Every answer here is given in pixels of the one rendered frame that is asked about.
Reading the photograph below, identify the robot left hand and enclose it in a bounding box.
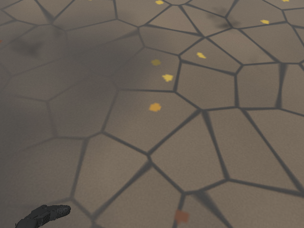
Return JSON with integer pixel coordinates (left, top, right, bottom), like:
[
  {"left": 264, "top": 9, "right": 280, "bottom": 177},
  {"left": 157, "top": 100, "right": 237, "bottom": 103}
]
[{"left": 15, "top": 204, "right": 71, "bottom": 228}]

